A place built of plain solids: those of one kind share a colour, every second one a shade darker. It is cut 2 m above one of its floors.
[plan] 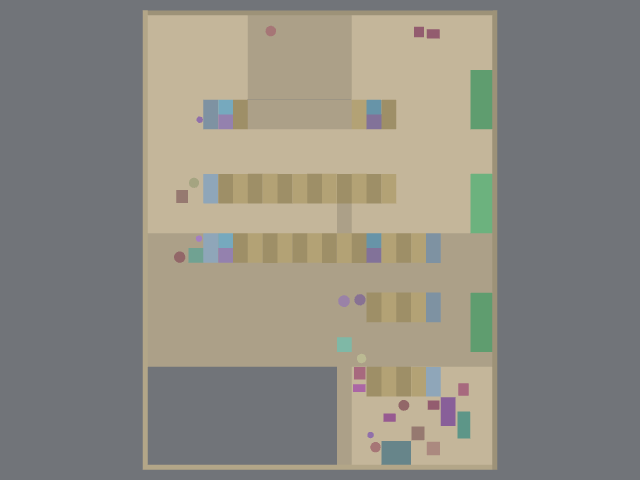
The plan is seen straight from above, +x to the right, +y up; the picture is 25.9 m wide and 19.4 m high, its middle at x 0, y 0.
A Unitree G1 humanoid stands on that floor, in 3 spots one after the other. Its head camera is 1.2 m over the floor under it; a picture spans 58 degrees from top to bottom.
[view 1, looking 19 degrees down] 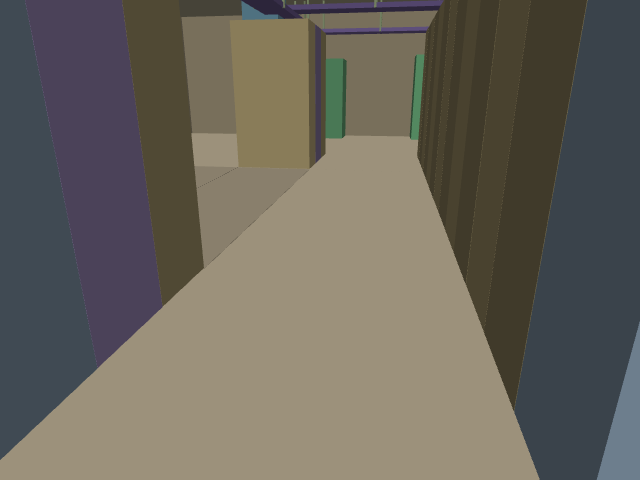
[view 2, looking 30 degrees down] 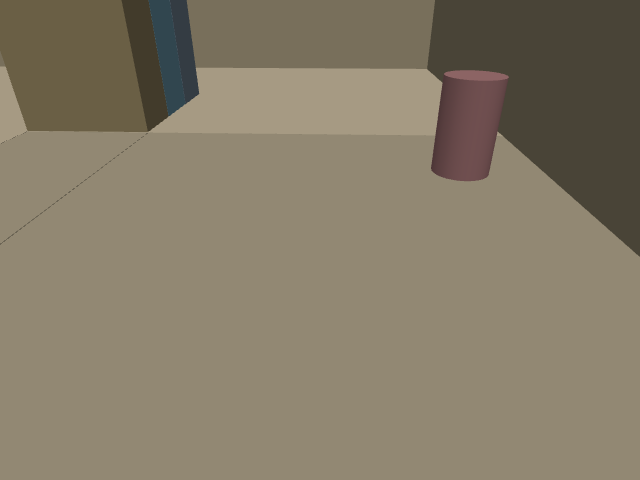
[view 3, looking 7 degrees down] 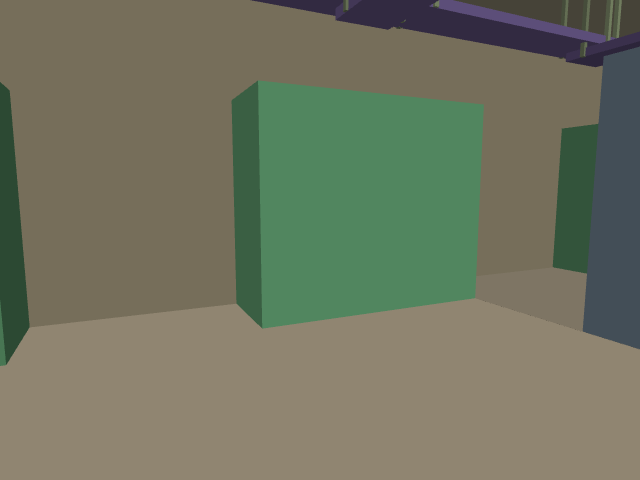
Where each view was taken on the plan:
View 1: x -5.62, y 3.21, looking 9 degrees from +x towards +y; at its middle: floor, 3.69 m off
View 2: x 1.19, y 7.49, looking -178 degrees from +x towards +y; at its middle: floor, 2.40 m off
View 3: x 2.64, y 3.73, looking -25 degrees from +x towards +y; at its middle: cooler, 3.82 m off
